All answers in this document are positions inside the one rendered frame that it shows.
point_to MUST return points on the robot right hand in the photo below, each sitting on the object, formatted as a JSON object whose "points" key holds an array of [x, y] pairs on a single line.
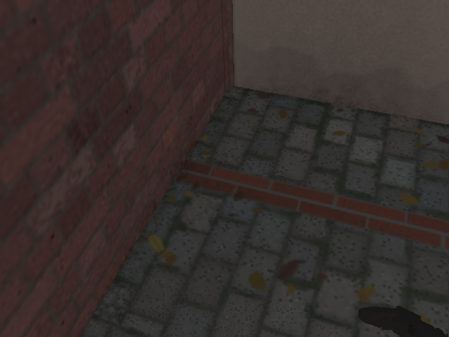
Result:
{"points": [[400, 320]]}

